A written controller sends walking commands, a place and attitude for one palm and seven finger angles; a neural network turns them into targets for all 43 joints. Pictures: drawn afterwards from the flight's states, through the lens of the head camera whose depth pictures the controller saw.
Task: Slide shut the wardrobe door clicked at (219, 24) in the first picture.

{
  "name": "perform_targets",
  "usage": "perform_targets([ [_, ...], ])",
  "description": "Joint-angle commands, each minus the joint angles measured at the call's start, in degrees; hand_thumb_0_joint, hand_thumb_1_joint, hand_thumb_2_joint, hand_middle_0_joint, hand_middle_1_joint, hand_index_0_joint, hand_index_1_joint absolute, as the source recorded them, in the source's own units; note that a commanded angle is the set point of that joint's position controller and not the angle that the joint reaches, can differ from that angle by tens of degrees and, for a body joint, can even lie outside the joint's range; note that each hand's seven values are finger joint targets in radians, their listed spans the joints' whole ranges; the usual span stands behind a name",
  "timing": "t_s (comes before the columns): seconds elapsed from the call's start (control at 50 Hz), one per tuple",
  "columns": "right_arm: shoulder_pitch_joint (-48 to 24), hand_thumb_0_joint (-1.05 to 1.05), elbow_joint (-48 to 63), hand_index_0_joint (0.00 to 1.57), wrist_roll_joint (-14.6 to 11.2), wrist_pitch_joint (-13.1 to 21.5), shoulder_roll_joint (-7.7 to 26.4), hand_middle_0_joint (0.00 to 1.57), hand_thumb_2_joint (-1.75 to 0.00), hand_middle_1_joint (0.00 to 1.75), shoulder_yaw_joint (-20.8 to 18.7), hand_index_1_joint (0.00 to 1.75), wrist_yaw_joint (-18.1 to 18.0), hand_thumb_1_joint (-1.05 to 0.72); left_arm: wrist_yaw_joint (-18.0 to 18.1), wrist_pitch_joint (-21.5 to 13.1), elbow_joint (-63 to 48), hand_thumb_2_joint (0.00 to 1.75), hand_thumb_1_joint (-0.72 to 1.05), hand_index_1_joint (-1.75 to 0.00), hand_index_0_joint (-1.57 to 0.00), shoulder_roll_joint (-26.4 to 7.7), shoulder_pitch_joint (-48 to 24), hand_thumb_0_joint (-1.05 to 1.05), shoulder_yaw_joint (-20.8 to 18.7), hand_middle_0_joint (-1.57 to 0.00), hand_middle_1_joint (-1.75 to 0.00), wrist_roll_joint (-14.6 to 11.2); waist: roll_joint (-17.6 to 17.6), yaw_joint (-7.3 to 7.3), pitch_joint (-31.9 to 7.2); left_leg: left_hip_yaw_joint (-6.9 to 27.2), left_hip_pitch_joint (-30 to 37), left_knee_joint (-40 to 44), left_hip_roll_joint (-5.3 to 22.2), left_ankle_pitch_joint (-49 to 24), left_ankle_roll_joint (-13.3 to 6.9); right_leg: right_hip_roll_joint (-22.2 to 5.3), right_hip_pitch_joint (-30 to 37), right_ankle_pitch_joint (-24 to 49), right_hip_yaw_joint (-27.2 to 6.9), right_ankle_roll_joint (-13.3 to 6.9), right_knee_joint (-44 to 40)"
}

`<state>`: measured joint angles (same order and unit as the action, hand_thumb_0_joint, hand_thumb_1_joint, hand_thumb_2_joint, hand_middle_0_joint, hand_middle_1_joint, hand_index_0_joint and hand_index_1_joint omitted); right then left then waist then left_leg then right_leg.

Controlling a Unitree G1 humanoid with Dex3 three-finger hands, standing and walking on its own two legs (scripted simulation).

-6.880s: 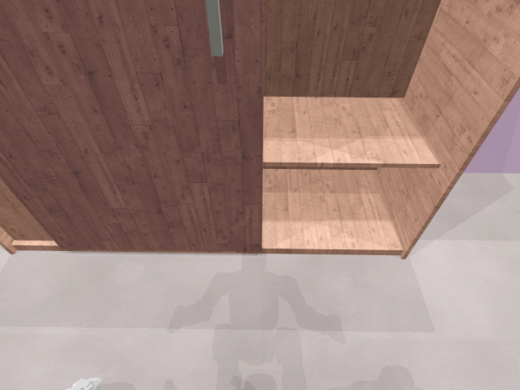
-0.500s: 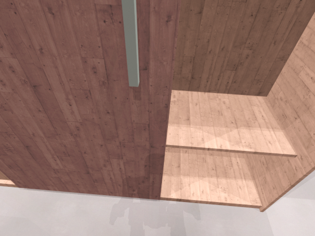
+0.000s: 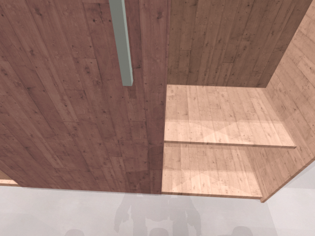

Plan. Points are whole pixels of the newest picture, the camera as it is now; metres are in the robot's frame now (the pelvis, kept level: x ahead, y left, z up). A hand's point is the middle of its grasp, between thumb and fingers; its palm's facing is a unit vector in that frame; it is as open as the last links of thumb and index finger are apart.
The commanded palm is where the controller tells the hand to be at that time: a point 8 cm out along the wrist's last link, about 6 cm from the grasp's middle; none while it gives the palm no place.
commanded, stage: come to a stop and stand still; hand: left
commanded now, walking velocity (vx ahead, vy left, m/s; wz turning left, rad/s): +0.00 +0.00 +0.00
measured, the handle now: (124, 41) +0.47 +0.11 +0.27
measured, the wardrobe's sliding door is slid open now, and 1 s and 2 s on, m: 0.63 0.63 0.63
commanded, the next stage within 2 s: look again from close up in 0.26 s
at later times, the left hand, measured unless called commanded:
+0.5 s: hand out of the picture +0.01 +0.16 -0.17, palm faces +0.02 -0.98 -0.22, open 7.4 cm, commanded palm none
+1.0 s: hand out of the picture +0.04 +0.18 -0.17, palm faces +0.01 -0.97 -0.25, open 7.4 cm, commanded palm none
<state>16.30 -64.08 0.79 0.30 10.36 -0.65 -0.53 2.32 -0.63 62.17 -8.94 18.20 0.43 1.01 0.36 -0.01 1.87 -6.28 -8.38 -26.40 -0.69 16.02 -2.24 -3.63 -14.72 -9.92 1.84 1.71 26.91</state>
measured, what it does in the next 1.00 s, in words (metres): stands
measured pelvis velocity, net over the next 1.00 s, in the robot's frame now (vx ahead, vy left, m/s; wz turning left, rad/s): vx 0.02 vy -0.02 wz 0.00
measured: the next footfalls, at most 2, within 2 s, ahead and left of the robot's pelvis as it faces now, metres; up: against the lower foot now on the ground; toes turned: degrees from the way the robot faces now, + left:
none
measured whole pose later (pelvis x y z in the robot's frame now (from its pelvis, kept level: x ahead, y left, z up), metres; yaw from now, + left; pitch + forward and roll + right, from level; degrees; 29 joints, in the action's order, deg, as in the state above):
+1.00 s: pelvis +0.02 -0.02 +0.00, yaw +0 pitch -1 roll +0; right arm 13.4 -65.9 0.8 1.0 11.6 -0.3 -0.8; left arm 2.0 -1.3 63.9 -10.7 13.9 -0.5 1.1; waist 0.8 0.0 2.1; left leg -5.8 -6.4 -22.9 0.8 15.4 -0.7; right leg -2.0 -13.1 -9.9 2.5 0.4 24.1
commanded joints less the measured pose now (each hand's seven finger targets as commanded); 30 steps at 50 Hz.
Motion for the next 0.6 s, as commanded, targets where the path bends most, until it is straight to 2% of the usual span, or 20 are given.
perform_targets([
  [0.0,1.6,0.0,1.6,0.2,-0.3,1.0,5.6,0.2,-0.9,0.3,-1.2,0.3,-0.6,-0.9,0.4,-0.8,-1.4,0.9,0.9,-0.3,-0.2,-6.7,2.0,0.0,-1.2,-0.2,-0.3,-0.2,-1.1,0.09,3.4,7.6,-5.8,8.8,6.8,1.1,0.4,-2.9,1.6,0.7,-4.4,-2.5,-4.9],
  [0.16,2.6,0.0,0.3,0.2,-0.3,1.1,5.1,0.2,-0.9,0.3,-1.1,0.3,-0.8,-0.9,0.4,-1.0,-0.7,0.9,0.9,-0.3,-0.2,-6.2,1.6,0.0,-1.4,-0.2,-0.3,-0.2,-0.1,0.26,3.2,7.1,-5.4,8.6,6.8,0.1,0.6,-2.9,1.6,1.6,-5.0,-2.8,-5.2],
  [0.26,3.2,0.0,0.0,0.2,-0.3,1.1,4.6,0.2,-0.9,0.3,-1.1,0.3,-0.8,-0.9,0.5,-1.1,-0.7,0.9,0.9,-0.3,-0.2,-5.7,1.7,0.0,-1.4,-0.2,-0.3,-0.2,-1.1,0.44,2.5,6.8,-4.5,8.1,6.8,-1.4,0.6,-3.0,1.7,2.7,-5.4,-2.9,-5.3],
  [0.3,3.2,0.0,-0.1,0.2,-0.4,0.9,4.3,0.2,-0.9,0.3,-1.0,0.3,-0.8,-0.9,0.5,-1.0,-0.7,0.9,0.9,-0.3,-0.2,-5.6,1.4,0.0,-1.3,-0.2,-0.3,-0.2,-1.1,0.45,3.5,6.7,-5.0,8.5,6.9,0.1,0.8,-2.7,1.2,1.2,-5.2,-2.8,-5.8],
  [0.4,3.3,0.0,-0.2,0.2,-0.4,1.0,4.6,0.2,-0.9,0.3,-1.1,0.3,-0.8,-0.9,0.5,-1.1,-0.7,0.9,0.9,-0.3,-0.2,-6.0,1.4,0.0,-1.5,-0.2,-0.3,-0.2,-1.7,0.52,2.7,6.7,-4.1,8.3,6.9,-0.3,0.6,-2.8,1.4,1.0,-5.6,-3.0,-6.3],
  [0.48,2.9,0.0,-0.2,0.2,-0.3,1.2,5.4,0.2,-0.9,0.3,-1.2,0.3,-0.9,-0.9,0.4,-1.3,-0.7,0.9,0.9,-0.3,-0.2,-6.5,1.0,0.0,-1.8,-0.2,-0.3,-0.2,-0.4,0.53,2.8,6.9,-4.1,8.7,7.0,-0.2,0.7,-2.7,1.3,0.9,-5.7,-3.1,-6.3],
  [0.52,2.7,0.0,-0.1,0.2,-0.3,1.0,5.4,0.2,-0.9,0.3,-1.1,0.3,-0.8,-0.9,0.3,-1.2,-0.6,0.9,0.9,-0.3,-0.2,-6.7,0.8,0.0,-1.7,-0.2,-0.3,-0.1,-1.1,0.44,3.6,6.9,-4.5,8.8,6.9,0.8,0.7,-2.7,0.9,-0.4,-5.8,-3.0,-6.8],
  [0.58,2.4,0.0,-0.1,0.2,-0.3,1.3,5.9,0.2,-0.9,0.3,-1.1,0.3,-1.0,-0.9,0.3,-1.3,-0.6,0.9,0.9,-0.3,-0.2,-6.9,0.5,0.0,-1.9,-0.2,-0.3,-0.2,-0.2,0.5,2.4,6.9,-3.6,8.7,7.2,-2.0,0.6,-2.7,1.8,2.9,-5.5,-3.2,-6.0],
])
